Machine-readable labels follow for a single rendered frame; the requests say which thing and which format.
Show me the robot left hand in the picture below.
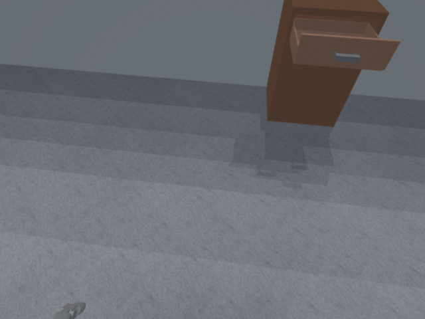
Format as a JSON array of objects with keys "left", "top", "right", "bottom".
[{"left": 50, "top": 302, "right": 86, "bottom": 319}]

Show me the drawer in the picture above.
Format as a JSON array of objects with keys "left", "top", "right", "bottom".
[{"left": 290, "top": 18, "right": 400, "bottom": 71}]

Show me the handle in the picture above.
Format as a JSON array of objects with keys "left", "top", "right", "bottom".
[{"left": 333, "top": 51, "right": 361, "bottom": 63}]

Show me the cabinet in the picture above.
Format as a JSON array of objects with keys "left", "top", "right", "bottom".
[{"left": 266, "top": 0, "right": 389, "bottom": 127}]

